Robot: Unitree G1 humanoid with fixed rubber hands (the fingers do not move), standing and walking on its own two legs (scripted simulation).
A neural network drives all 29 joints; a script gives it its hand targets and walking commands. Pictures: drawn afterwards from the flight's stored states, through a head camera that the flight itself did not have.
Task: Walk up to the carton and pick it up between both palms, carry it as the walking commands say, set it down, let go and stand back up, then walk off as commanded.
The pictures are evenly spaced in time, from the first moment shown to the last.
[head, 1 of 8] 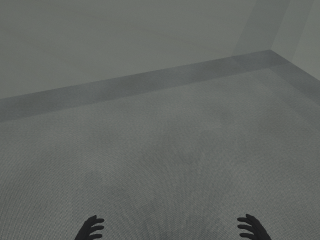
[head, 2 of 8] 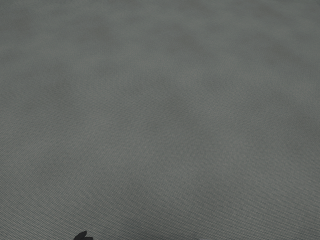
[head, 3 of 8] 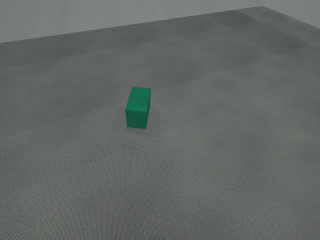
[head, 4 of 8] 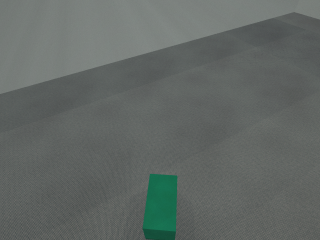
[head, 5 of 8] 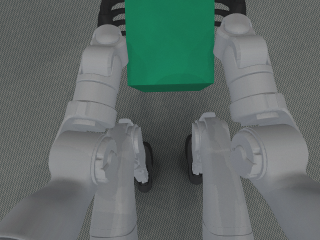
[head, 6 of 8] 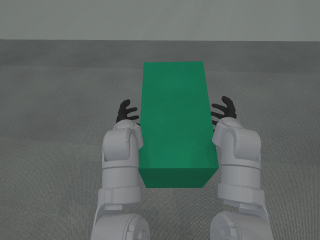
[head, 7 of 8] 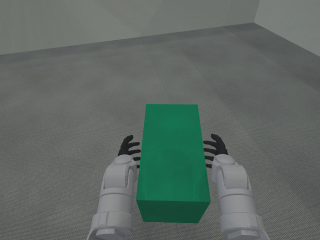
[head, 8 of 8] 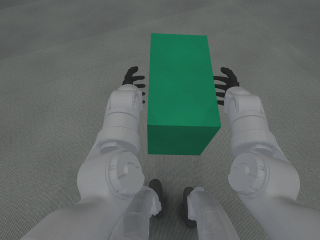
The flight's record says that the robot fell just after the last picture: yes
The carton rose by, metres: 0.71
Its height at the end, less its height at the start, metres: +0.62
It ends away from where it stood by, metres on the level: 1.54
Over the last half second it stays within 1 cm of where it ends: no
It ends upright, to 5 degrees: no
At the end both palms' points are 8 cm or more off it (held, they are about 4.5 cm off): no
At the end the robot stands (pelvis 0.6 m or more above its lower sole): yes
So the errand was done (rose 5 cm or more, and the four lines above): no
